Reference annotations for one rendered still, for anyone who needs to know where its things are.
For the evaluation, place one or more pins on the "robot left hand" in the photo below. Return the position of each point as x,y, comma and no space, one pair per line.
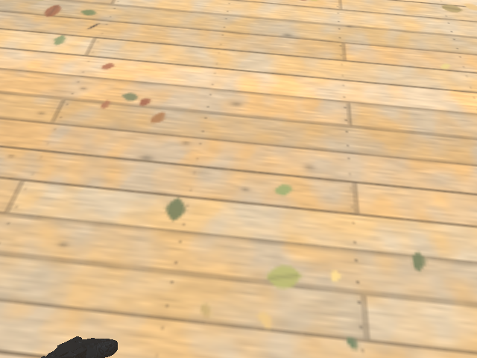
85,348

